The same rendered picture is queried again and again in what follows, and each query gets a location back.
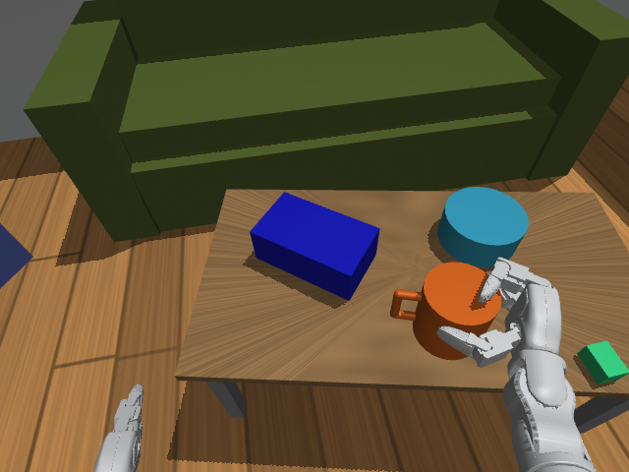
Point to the coffee table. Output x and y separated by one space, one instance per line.
254 323

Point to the right robot hand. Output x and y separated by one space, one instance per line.
533 322

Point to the left robot hand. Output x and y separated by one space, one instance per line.
121 449

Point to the sofa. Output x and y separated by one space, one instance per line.
155 107

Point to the right robot arm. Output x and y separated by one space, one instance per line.
541 404

